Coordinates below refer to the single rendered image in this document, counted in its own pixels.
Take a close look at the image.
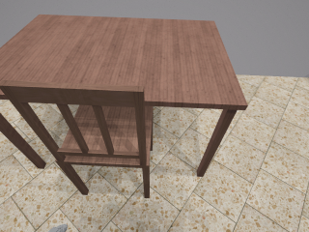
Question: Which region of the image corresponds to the table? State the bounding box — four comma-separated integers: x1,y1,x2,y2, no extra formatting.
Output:
0,14,248,177

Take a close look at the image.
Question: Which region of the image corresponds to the chair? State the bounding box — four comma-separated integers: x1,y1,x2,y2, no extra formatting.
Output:
0,80,154,198

